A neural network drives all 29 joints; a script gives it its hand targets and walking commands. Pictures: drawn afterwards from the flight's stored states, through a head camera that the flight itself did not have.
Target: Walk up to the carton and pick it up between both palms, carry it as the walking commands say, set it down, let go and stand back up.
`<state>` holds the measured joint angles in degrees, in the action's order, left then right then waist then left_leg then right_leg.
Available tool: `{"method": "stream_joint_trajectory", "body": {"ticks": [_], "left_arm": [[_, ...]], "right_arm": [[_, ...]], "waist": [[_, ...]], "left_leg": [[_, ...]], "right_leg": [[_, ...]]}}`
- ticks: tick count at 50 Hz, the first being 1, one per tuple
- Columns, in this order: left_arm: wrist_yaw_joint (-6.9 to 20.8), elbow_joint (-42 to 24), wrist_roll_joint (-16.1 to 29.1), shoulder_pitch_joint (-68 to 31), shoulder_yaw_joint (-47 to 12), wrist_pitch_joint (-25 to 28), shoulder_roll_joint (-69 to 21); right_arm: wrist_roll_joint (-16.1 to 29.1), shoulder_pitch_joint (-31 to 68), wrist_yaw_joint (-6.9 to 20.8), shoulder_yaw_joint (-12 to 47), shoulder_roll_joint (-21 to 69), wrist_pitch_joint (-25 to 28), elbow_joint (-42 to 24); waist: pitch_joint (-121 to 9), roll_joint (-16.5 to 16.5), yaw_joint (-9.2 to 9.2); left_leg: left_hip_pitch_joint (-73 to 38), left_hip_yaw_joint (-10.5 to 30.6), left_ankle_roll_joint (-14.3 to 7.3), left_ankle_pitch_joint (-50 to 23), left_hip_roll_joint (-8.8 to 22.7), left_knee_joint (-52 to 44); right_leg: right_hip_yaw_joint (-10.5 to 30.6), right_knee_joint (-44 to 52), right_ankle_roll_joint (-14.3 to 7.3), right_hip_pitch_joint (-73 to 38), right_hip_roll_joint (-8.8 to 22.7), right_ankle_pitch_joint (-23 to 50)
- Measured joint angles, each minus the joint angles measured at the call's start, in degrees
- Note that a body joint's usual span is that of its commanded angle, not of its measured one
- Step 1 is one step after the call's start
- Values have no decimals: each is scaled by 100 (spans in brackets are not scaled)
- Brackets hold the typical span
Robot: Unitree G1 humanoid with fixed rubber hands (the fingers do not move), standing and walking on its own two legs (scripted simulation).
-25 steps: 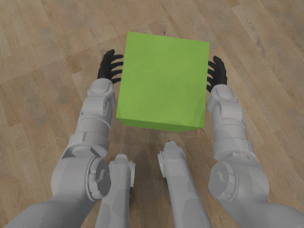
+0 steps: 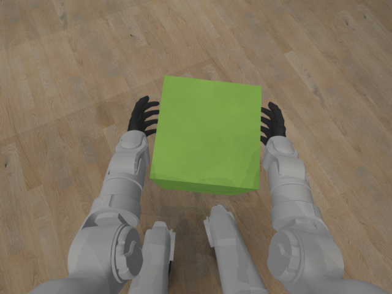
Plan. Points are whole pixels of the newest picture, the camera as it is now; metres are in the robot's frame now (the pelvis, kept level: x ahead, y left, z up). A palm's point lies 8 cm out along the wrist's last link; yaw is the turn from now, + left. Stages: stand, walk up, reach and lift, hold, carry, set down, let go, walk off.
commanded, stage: reach and lift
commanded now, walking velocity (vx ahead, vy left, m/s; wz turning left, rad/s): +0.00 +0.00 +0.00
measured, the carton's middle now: (203, 145) +0.42 -0.07 -0.13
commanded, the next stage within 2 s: none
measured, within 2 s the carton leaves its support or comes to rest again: neither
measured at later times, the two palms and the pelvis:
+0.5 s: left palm (125, 127) +0.42 +0.08 +0.03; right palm (287, 133) +0.37 -0.20 +0.02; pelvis +0.02 +0.00 +0.07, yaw +0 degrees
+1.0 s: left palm (108, 120) +0.40 +0.09 +0.10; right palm (304, 126) +0.36 -0.20 +0.09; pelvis +0.04 +0.00 +0.13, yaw +0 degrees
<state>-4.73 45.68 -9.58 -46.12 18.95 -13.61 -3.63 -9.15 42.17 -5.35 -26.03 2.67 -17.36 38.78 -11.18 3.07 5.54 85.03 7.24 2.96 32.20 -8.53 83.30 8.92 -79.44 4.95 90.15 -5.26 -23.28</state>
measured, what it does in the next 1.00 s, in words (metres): rises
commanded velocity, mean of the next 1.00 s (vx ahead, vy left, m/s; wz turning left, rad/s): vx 0.00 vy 0.00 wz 0.00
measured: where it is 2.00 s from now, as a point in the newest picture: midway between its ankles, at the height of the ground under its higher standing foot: (194, 270)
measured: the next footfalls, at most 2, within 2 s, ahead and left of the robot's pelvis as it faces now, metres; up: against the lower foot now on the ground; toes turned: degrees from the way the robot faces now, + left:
none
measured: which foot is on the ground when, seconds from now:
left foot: down 0.00-1.00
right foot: down 0.00-1.00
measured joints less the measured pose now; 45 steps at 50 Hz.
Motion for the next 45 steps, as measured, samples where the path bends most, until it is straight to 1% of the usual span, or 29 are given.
{"method": "stream_joint_trajectory", "body": {"ticks": [18, 45], "left_arm": [[22, -183, -70, 656, -3, 90, -196], [196, -709, -303, 1702, -56, 1, -486]], "right_arm": [[-82, -569, 57, 103, 137, 73, -104], [-349, -1604, 152, 263, 471, -46, -686]], "waist": [[106, 29, 11], [384, -12, 4]], "left_leg": [[-1376, 82, -94, -268, 67, -1101], [-3702, 240, -162, -936, 252, -3245]], "right_leg": [[24, 1088, -42, -1414, 70, 197], [16, 3165, -164, -3765, 204, 766]]}}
